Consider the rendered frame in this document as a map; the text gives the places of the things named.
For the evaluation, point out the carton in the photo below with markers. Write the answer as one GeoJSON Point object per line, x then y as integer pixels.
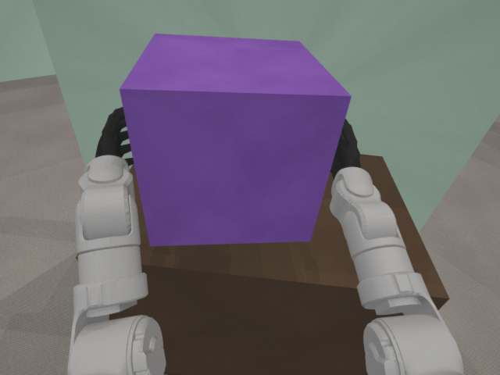
{"type": "Point", "coordinates": [233, 139]}

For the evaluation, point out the pedestal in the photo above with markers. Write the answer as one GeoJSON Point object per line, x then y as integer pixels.
{"type": "Point", "coordinates": [282, 308]}

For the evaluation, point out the robot right hand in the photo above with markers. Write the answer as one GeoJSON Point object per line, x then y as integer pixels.
{"type": "Point", "coordinates": [347, 153]}

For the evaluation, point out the right robot upper arm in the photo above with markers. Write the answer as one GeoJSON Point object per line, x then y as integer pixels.
{"type": "Point", "coordinates": [417, 344]}

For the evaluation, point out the robot right forearm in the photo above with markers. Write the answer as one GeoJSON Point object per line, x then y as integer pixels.
{"type": "Point", "coordinates": [387, 281]}

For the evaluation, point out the robot left hand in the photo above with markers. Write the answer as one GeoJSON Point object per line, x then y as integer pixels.
{"type": "Point", "coordinates": [111, 139]}

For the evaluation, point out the robot left forearm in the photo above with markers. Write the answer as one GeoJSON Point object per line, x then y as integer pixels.
{"type": "Point", "coordinates": [107, 240]}

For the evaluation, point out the left robot upper arm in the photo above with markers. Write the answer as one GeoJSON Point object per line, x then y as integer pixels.
{"type": "Point", "coordinates": [126, 346]}

